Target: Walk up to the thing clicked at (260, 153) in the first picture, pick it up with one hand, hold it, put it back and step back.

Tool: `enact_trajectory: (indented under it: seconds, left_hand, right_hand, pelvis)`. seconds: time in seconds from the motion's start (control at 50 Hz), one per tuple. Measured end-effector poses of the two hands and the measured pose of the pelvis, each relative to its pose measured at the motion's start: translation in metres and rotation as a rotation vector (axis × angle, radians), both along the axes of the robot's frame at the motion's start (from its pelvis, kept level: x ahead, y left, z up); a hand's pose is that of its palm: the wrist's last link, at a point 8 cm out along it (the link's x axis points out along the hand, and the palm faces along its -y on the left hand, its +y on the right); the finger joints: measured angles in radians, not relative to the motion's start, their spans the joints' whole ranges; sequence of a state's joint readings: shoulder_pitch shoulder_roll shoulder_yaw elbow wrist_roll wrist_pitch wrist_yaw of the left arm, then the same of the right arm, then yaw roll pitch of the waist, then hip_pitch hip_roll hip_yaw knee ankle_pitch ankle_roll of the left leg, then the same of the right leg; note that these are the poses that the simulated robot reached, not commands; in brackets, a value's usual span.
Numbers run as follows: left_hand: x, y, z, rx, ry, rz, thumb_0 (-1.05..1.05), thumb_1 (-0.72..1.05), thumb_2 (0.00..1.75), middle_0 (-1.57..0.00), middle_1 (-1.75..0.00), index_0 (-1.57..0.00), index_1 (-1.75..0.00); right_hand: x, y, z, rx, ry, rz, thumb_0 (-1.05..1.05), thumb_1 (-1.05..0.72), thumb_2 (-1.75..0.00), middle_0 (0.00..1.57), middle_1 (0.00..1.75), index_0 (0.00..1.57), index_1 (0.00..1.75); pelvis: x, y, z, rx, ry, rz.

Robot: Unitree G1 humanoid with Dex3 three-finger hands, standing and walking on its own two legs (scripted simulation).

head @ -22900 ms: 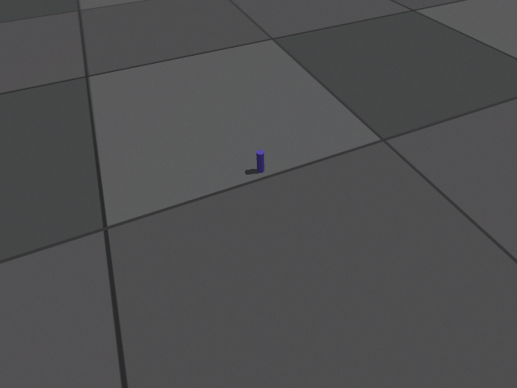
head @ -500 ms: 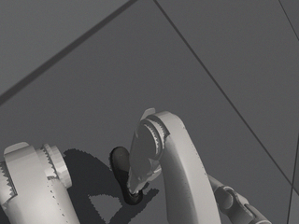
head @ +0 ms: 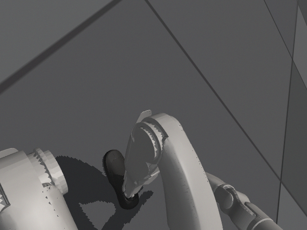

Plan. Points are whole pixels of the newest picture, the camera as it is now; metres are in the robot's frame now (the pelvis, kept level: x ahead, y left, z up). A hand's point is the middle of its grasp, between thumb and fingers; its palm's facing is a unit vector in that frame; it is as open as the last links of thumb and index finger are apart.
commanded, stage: loosen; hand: left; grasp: from the side
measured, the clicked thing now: out of the picture +0.46 +0.31 -0.22
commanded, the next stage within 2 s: open in 0.06 s
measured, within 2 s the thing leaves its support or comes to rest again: rests again in 0.02 s
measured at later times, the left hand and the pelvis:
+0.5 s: hand out of the picture +0.47 +0.30 -0.18, palm faces +0.36 -0.93 -0.02, open 11.1 cm; pelvis +0.00 +0.00 +0.00, yaw +0 degrees
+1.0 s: hand out of the picture +0.45 +0.37 -0.12, palm faces +0.36 -0.93 -0.07, open 17.1 cm; pelvis +0.00 +0.00 +0.01, yaw +1 degrees
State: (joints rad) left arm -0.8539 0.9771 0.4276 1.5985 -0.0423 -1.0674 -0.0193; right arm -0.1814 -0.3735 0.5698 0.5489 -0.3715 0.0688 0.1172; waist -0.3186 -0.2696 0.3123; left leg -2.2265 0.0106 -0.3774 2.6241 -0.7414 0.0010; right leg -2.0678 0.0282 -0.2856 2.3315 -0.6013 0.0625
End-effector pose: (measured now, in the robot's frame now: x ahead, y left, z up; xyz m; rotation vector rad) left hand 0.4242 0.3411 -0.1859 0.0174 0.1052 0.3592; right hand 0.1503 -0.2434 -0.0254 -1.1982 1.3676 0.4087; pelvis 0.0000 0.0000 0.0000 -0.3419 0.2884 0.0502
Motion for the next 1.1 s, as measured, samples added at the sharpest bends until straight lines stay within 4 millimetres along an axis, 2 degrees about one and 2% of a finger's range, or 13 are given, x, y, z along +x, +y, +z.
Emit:
enact_trajectory:
  seconds: [0.12,0.26,0.44,0.72,0.78,0.86,0.96,1.02,1.1]
  left_hand:
    - [-0.001,0.000,-0.001,-0.011,-0.013,0.011,0.02,0.20,1.09,-0.98,-1.14,-1.07,-1.11]
    - [0.000,0.000,0.000,-0.012,-0.030,0.008,0.00,0.16,0.82,-0.96,-0.96,-1.01,-0.94]
    - [0.003,0.001,0.003,-0.012,-0.026,0.010,0.00,-0.09,0.53,-0.75,-0.67,-0.77,-0.66]
    - [0.002,0.006,0.006,-0.008,-0.041,0.023,-0.01,-0.32,0.28,-0.35,-0.30,-0.36,-0.30]
    - [0.004,0.016,0.015,-0.001,-0.078,0.049,-0.01,-0.36,0.23,-0.28,-0.24,-0.28,-0.23]
    - [0.003,0.039,0.036,0.029,-0.118,0.068,-0.01,-0.44,0.16,-0.21,-0.16,-0.21,-0.15]
    - [-0.009,0.065,0.065,0.066,-0.098,0.031,-0.02,-0.52,0.10,-0.16,-0.11,-0.16,-0.10]
    - [-0.018,0.071,0.077,0.067,-0.062,-0.012,-0.02,-0.55,0.08,-0.13,-0.10,-0.14,-0.09]
    - [-0.030,0.071,0.079,0.083,0.091,-0.057,-0.02,-0.57,0.08,-0.11,-0.09,-0.11,-0.08]
  right_hand:
    - [0.001,0.002,0.003,-0.009,-0.004,0.011,0.00,-0.89,-0.90,0.20,0.30,0.20,0.30]
    - [0.001,0.004,0.004,-0.013,-0.002,0.015,0.00,-0.90,-0.90,0.20,0.30,0.20,0.30]
    - [0.001,0.005,0.004,-0.010,-0.010,0.013,0.00,-0.91,-0.90,0.20,0.30,0.20,0.30]
    - [-0.002,0.005,0.004,-0.004,-0.014,0.005,0.00,-0.90,-0.90,0.20,0.30,0.20,0.30]
    - [-0.003,0.003,0.003,-0.004,-0.019,-0.012,0.00,-0.90,-0.90,0.20,0.30,0.20,0.30]
    - [-0.006,0.000,0.001,-0.001,-0.039,-0.058,0.00,-0.91,-0.90,0.20,0.30,0.20,0.30]
    - [-0.007,-0.004,-0.003,0.032,-0.072,-0.126,0.00,-0.91,-0.91,0.20,0.30,0.20,0.30]
    - [-0.005,-0.005,-0.006,0.061,-0.094,-0.159,0.00,-0.91,-0.90,0.20,0.30,0.20,0.31]
    - [-0.002,-0.005,-0.008,0.102,-0.142,-0.249,0.00,-0.92,-0.91,0.20,0.30,0.20,0.31]
  pelvis:
    - [-0.001,0.001,0.000,-0.006,-0.006,-0.002]
    - [-0.001,0.002,0.001,-0.010,-0.008,-0.002]
    - [-0.002,0.002,0.002,-0.011,-0.007,-0.003]
    - [-0.003,0.001,0.002,-0.005,-0.010,-0.005]
    - [-0.003,0.001,0.002,0.000,-0.009,-0.005]
    - [-0.003,0.000,0.003,0.009,0.002,-0.002]
    - [-0.002,-0.001,0.005,0.028,0.032,0.009]
    - [-0.002,-0.001,0.007,0.039,0.052,0.017]
    - [-0.002,-0.002,0.011,0.057,0.084,0.025]
